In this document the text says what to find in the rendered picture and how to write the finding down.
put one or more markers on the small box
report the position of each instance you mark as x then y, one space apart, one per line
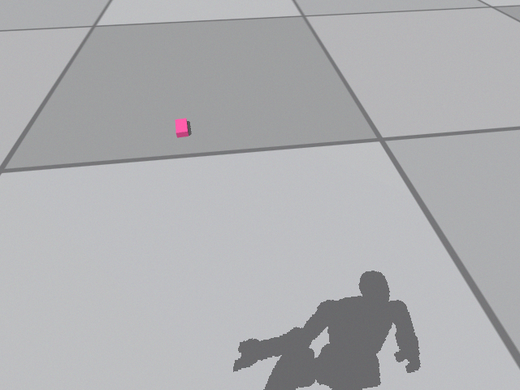
181 128

